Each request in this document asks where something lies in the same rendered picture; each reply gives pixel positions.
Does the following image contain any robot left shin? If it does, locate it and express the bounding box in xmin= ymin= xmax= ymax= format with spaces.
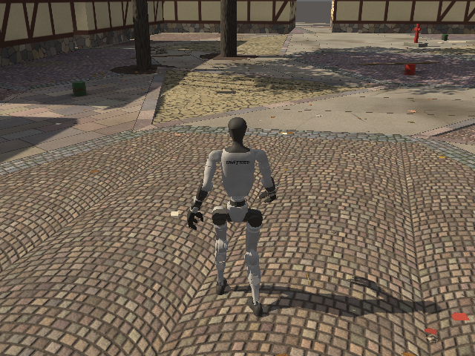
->
xmin=215 ymin=240 xmax=226 ymax=286

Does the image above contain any robot left upper arm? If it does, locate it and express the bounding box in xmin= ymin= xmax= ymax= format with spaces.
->
xmin=201 ymin=150 xmax=222 ymax=192

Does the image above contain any robot left hand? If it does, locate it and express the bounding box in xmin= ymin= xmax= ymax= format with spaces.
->
xmin=187 ymin=209 xmax=203 ymax=230

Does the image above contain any left robot forearm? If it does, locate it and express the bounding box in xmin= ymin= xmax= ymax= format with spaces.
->
xmin=190 ymin=180 xmax=208 ymax=214

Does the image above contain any robot right upper arm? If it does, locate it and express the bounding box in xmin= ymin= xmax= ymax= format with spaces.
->
xmin=253 ymin=149 xmax=273 ymax=188

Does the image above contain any right robot forearm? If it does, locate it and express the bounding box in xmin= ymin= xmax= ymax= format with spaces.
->
xmin=266 ymin=177 xmax=276 ymax=197

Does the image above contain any robot right shin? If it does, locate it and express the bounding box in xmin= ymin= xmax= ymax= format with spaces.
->
xmin=246 ymin=252 xmax=261 ymax=306

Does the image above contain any robot shin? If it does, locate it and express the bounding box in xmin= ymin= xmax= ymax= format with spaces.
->
xmin=246 ymin=252 xmax=261 ymax=306
xmin=215 ymin=240 xmax=226 ymax=286

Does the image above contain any robot right hand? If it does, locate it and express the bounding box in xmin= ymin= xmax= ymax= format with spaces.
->
xmin=259 ymin=191 xmax=276 ymax=203

